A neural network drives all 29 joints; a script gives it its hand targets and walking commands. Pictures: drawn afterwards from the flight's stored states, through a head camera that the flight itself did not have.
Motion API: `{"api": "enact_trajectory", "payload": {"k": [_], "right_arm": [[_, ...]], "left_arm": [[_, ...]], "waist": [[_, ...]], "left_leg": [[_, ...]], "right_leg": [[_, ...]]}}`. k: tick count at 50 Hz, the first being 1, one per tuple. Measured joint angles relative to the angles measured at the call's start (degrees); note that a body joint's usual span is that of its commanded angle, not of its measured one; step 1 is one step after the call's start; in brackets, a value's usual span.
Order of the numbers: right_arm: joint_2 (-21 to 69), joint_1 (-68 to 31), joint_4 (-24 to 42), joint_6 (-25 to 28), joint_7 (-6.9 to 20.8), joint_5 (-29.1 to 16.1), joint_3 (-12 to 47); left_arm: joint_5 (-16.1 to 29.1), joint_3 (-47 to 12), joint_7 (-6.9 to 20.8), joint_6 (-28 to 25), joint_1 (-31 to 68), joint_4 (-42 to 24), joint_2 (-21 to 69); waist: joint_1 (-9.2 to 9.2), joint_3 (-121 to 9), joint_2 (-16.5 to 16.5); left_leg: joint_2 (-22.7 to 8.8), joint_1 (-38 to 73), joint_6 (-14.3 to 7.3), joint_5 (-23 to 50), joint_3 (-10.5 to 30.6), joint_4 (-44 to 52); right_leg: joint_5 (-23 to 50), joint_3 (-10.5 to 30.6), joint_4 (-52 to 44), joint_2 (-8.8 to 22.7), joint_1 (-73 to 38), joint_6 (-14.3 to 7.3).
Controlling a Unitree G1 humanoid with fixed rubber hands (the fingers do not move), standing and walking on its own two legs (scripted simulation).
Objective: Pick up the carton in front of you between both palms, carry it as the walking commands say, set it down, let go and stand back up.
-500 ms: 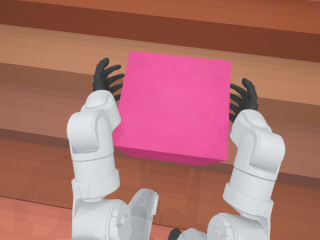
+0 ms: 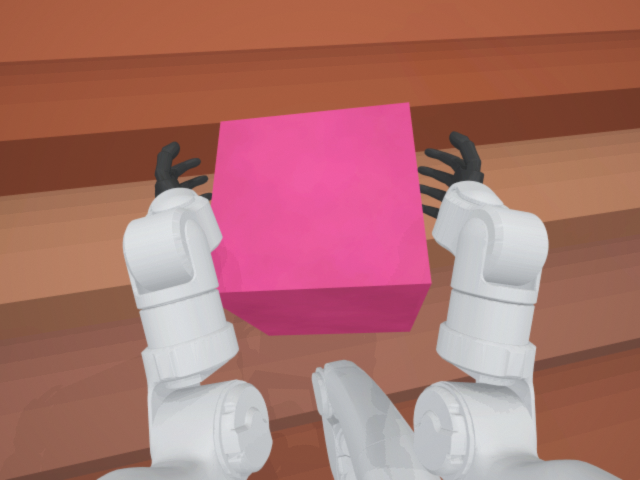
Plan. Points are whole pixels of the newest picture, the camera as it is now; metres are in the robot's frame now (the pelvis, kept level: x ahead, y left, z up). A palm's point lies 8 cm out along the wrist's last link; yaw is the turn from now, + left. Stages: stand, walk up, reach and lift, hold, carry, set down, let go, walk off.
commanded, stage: carry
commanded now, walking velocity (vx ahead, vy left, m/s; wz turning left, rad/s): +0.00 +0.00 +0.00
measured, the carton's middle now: (326, 239) +0.39 -0.06 +0.05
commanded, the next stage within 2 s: none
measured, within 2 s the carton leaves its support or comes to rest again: neither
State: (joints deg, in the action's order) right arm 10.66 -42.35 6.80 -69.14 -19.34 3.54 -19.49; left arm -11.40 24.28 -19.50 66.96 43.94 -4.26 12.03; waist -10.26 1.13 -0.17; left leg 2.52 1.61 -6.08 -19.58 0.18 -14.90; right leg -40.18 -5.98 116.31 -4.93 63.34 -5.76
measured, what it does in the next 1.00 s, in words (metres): climbs: right foot 0.16 m higher, then left foot 0.16 m higher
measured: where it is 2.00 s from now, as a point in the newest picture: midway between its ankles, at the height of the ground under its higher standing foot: (260, 47)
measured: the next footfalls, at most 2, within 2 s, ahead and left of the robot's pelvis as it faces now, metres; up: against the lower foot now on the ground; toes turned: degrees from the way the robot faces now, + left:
right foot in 0.08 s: +0.15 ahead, -0.04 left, +0.16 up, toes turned -1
left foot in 0.48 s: +0.45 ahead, +0.14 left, +0.32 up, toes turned +7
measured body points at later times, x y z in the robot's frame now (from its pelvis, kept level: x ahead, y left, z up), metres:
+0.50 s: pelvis +0.28 +0.04 +0.20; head +0.31 +0.02 +0.65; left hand +0.64 +0.19 +0.31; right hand +0.64 -0.10 +0.29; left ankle +0.42 +0.13 -0.43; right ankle +0.14 -0.04 -0.52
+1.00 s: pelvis +0.55 -0.03 +0.34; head +0.55 +0.00 +0.79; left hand +0.92 +0.15 +0.53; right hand +0.93 -0.14 +0.54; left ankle +0.42 +0.12 -0.41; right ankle +0.72 -0.15 -0.24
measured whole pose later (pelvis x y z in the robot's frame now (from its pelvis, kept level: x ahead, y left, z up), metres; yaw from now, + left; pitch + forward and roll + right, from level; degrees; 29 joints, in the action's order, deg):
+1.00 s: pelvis +0.55 -0.03 +0.34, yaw +2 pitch +4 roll -4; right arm 9.8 -50.0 -2.1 -73.2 -19.5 8.7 -24.5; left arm -7.2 21.0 -20.8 76.1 51.4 4.8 8.1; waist 1.7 -6.5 0.0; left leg -10.8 0.3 0.3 -11.6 -6.3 -12.7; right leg -21.5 -9.0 77.7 5.8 60.1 -7.2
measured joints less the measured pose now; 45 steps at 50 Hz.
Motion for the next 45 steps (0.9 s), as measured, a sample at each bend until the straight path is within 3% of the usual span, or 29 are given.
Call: {"api": "enact_trajectory", "payload": {"k": [1,3,5,6,7,8,9,11,12,14,16,19,21,23,24,25,26,28,30,32,34,37,43,45], "right_arm": [[0.41,1.17,0.81,0.62,0.82,-0.87,-0.47],[1.7,3.91,1.56,2.57,1.44,-0.97,-0.66],[2.51,7.31,1.9,4.33,3.28,-0.32,-0.69],[2.35,8.48,1.75,5.11,4.62,0.4,-0.83],[1.87,9.07,1.12,6.03,6.07,1.67,-0.74],[1.59,9.91,0.15,6.96,7.01,3.45,-0.72],[1.88,11.19,-0.9,7.57,8.29,4.83,-1.16],[3.62,13.21,-3.47,8.72,5.97,9.1,-2.26],[3.32,13.36,-4.55,9.16,5.38,10.39,-2.46],[3.28,12.45,-5.24,9.67,4.66,11.47,-4.07],[3.68,11.17,-5.25,9.72,3.83,12.39,-5.32],[4.09,9.92,-4.67,9.06,2.49,13.08,-4.91],[3.97,9.24,-4.87,8.87,1.83,12.74,-3.52],[3.27,9.1,-6.63,8.49,1.48,11.38,-1.29],[3.07,8.88,-7.43,8.28,1.55,9.89,0.08],[3.18,8.42,-7.75,8.22,1.8,7.89,1.97],[3.3,7.61,-8.01,8.15,0.33,7.53,3.67],[3.23,6.0,-8.14,8.2,-1.74,6.2,6.52],[2.79,4.54,-7.8,8.1,-2.64,4.23,8.06],[1.88,2.36,-8.04,7.9,-2.73,2.42,8.06],[0.68,0.28,-8.78,7.94,-1.89,0.98,7.01],[-0.56,-2.81,-9.46,6.78,-1.4,-0.13,5.95],[-0.41,-6.68,-10.96,0.57,-1.45,1.84,2.94],[-0.37,-6.47,-10.52,-1.67,-1.18,2.53,0.77]], "left_arm": [[-0.34,-0.26,-0.29,-0.69,-1.2,-0.79,0.87],[-0.26,-1.3,-0.75,-1.54,-4.26,-2.95,1.93],[0.75,-3.0,-0.67,-2.03,-7.13,-4.12,2.1],[1.11,-3.99,-0.29,-2.27,-7.1,-3.77,1.88],[1.38,-5.0,0.33,-3.0,-6.25,-2.71,1.31],[2.3,-6.52,1.26,-4.1,-5.7,-1.52,0.7],[3.86,-8.06,2.34,-5.41,-5.71,-0.26,0.16],[5.39,-10.68,2.63,-7.95,-6.19,1.7,0.68],[4.94,-11.06,2.15,-8.91,-5.83,3.0,1.26],[4.34,-11.04,2.29,-11.09,-5.4,5.53,1.91],[4.31,-10.27,3.12,-12.7,-5.74,7.13,2.11],[4.54,-8.29,4.52,-13.44,-6.55,7.18,2.34],[4.48,-6.97,5.45,-13.89,-7.8,5.83,2.51],[3.19,-5.65,6.14,-13.63,-10.01,4.97,2.64],[2.06,-4.7,6.18,-13.28,-11.17,4.69,2.39],[1.38,-4.18,6.47,-12.57,-11.79,4.82,1.8],[0.09,-3.34,6.31,-11.85,-12.19,4.78,1.62],[-1.58,-1.2,5.93,-10.03,-13.59,3.22,1.99],[-1.49,-0.62,5.22,-7.89,-14.5,1.28,1.77],[-1.35,-0.15,4.16,-6.22,-13.33,-0.81,1.94],[-1.84,-0.47,3.01,-4.2,-10.72,-2.31,1.74],[-2.06,-1.71,1.93,-0.51,-6.51,-3.03,-0.27],[1.57,-2.5,0.21,7.22,0.9,1.3,-5.42],[2.08,-2.42,-0.29,8.78,3.18,4.31,-5.44]], "waist": [[0.89,1.25,0.7],[4.39,2.72,1.72],[9.08,3.36,0.91],[11.54,3.78,0.6],[14.23,4.85,0.57],[16.76,5.65,0.83],[19.09,5.91,1.16],[23.45,5.77,2.22],[24.92,5.96,2.61],[25.94,6.3,2.75],[25.24,5.52,2.27],[21.98,2.76,2.52],[17.73,0.77,2.12],[12.86,-1.55,0.92],[9.67,-1.98,0.67],[6.31,-1.46,1.8],[3.9,-1.1,2.3],[0.87,-0.62,1.92],[-1.3,-0.73,1.24],[-2.01,-1.14,0.38],[-1.57,-1.92,0.03],[0.89,-4.21,0.42],[4.68,-8.32,1.31],[6.23,-8.36,1.34]], "left_leg": [[0.05,1.92,0.0,2.05,-0.78,1.11],[0.24,3.46,0.53,8.92,-3.13,0.55],[-1.08,-1.27,3.35,18.29,-4.13,-10.04],[-1.44,-7.9,6.35,17.71,-2.25,-25.35],[-0.21,-15.59,8.33,11.15,1.43,-45.41],[2.19,-22.99,8.76,5.8,5.14,-64.86],[4.45,-29.32,7.87,2.86,7.69,-80.61],[6.54,-39.8,4.96,-2.41,8.98,-99.32],[6.64,-44.97,3.89,-5.8,8.41,-103.98],[5.21,-54.67,2.81,-11.17,5.74,-105.72],[2.24,-62.46,2.18,-13.37,1.85,-102.28],[-2.41,-69.29,1.11,-12.89,-4.16,-91.42],[-3.35,-66.72,-0.07,-8.36,-7.62,-74.14],[-2.08,-57.85,-1.01,-2.39,-10.16,-57.58],[-0.81,-53.28,-1.15,-0.25,-10.8,-52.22],[0.84,-49.98,-1.14,0.15,-12.09,-50.09],[1.76,-47.3,-1.27,-0.01,-12.94,-48.12],[2.16,-41.85,-2.04,-0.25,-13.67,-43.22],[2.55,-36.3,-1.9,0.58,-13.11,-36.96],[2.16,-31.78,-1.18,1.62,-11.76,-31.46],[1.3,-28.04,-0.54,2.23,-10.03,-27.11],[-0.6,-23.74,0.04,1.87,-8.38,-22.64],[-5.02,-14.31,3.7,0.28,-4.91,-13.9],[-7.31,-9.59,4.45,0.38,-3.64,-9.01]], "right_leg": [[1.68,-1.37,-7.05,0.67,0.95,-0.34],[8.3,-4.16,-27.22,0.86,-2.97,-0.28],[11.42,-6.23,-42.81,-0.53,-15.68,-1.03],[10.64,-6.98,-49.89,-1.26,-21.46,-3.45],[10.16,-7.39,-53.39,-1.91,-24.39,-4.59],[10.92,-7.67,-56.47,-2.4,-26.95,-5.38],[12.0,-7.68,-60.29,-2.88,-29.94,-5.78],[14.73,-5.91,-69.42,-3.59,-36.64,-5.02],[16.32,-3.98,-73.84,-3.61,-39.92,-3.77],[18.37,-0.96,-81.26,-2.34,-46.29,-2.95],[19.61,0.73,-87.48,-0.28,-51.99,-2.07],[20.83,2.31,-96.04,3.07,-59.12,-0.46],[23.94,2.09,-101.3,4.82,-63.02,0.16],[28.34,0.81,-98.44,6.3,-63.05,0.24],[30.86,0.35,-91.96,7.59,-61.08,0.33],[34.98,2.06,-80.63,9.22,-57.45,1.18],[34.7,5.89,-64.58,8.46,-51.62,2.76],[32.46,10.8,-33.88,4.14,-40.07,3.52],[30.46,10.95,-16.72,1.56,-31.56,2.0],[27.98,10.03,-10.14,1.09,-24.33,0.55],[25.99,9.25,-11.41,2.4,-18.86,-0.39],[25.0,7.72,-15.74,5.88,-11.85,-1.03],[10.13,6.61,3.66,10.27,5.35,-1.07],[12.14,4.82,-2.16,11.95,8.72,-0.54]]}}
